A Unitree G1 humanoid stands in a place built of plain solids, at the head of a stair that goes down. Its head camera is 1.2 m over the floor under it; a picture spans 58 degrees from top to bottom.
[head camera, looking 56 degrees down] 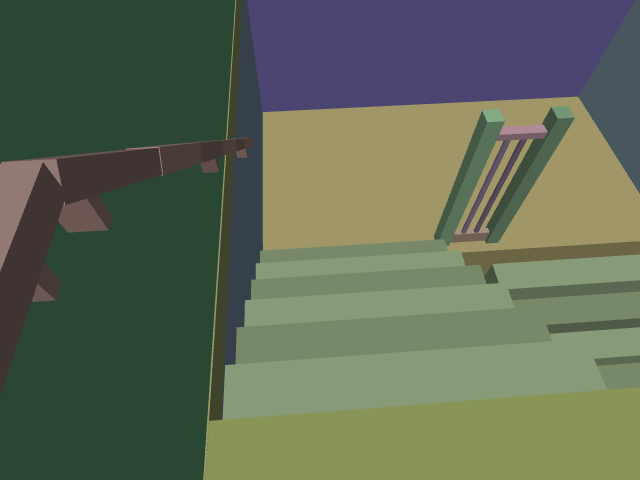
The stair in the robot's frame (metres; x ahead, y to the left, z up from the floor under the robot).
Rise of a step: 0.19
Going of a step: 0.21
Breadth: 1.20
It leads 4 degrees to the left of straight ahead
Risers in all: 7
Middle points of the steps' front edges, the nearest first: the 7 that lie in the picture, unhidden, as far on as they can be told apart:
0.28 -0.31 0.00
0.49 -0.29 -0.19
0.70 -0.27 -0.37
0.91 -0.26 -0.56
1.12 -0.24 -0.75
1.32 -0.23 -0.94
1.53 -0.21 -1.13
